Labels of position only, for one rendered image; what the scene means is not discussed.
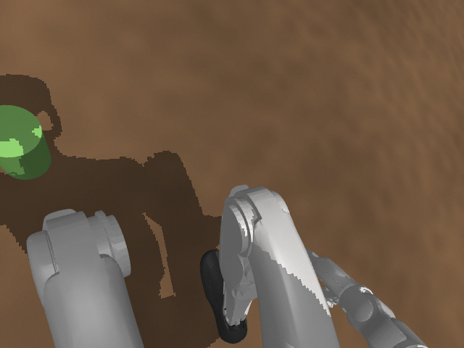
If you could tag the can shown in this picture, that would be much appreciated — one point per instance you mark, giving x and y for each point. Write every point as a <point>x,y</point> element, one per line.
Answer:
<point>24,153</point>

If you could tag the right robot hand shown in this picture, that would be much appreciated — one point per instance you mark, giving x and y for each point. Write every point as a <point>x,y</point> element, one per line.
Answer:
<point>335,279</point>

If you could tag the right robot foot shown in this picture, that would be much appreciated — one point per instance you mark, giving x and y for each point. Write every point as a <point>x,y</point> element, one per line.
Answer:
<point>212,282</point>

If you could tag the right robot arm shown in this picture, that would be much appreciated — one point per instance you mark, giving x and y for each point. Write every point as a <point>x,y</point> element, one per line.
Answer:
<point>375,321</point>

